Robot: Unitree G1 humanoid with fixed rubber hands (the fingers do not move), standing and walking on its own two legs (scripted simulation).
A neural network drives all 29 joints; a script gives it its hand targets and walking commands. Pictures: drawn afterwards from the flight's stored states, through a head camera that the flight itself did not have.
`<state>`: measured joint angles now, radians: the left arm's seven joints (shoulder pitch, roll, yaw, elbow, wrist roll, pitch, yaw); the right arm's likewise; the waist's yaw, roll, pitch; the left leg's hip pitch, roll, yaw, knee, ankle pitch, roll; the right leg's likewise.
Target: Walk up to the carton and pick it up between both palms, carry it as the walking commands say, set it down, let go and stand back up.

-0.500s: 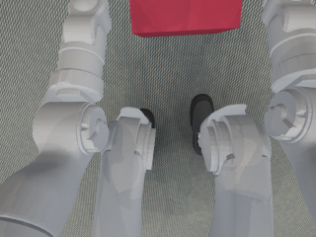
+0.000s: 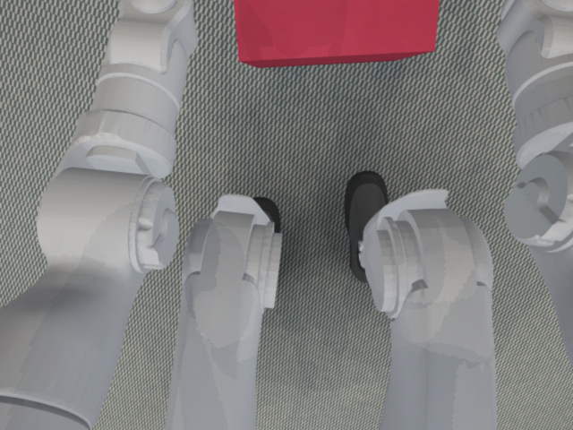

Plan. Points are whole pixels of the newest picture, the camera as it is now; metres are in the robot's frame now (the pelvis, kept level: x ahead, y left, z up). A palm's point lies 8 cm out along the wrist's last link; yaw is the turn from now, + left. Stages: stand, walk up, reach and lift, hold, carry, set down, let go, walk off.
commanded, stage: set down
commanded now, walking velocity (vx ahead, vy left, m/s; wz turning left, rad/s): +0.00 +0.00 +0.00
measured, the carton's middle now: out of the picture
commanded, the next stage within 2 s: let go in 1.52 s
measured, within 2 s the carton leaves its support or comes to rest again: neither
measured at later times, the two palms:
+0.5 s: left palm out of the picture +0.58 +0.11 -0.10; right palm out of the picture +0.55 -0.25 -0.11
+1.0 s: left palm out of the picture +0.58 +0.12 +0.05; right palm out of the picture +0.54 -0.28 +0.05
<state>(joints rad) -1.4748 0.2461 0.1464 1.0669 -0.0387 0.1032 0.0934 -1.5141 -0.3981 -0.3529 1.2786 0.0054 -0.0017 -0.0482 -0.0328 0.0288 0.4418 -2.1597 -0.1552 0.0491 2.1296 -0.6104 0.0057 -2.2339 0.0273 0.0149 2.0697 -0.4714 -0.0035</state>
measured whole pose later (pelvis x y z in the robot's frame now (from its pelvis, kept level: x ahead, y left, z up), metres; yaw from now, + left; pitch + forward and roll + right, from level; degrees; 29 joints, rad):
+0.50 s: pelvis +0.00 +0.00 +0.01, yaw +0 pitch +32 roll +1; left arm -1.48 0.26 0.12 0.91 -0.08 0.22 0.18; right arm -1.45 -0.40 -0.35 1.00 0.06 0.16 -0.08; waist -0.03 0.03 0.39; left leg -2.07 -0.15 0.05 2.13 -0.62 0.01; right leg -2.14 0.03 0.01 2.07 -0.49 0.00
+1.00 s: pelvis +0.03 +0.00 +0.13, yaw -1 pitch +43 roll +1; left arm -1.22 0.26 0.12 0.83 -0.08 0.26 0.11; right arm -1.16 -0.39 -0.35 0.88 0.06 0.19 0.03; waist -0.03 0.03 0.01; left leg -1.86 -0.15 -0.01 1.69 -0.58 0.01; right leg -1.93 0.03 0.01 1.64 -0.47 0.00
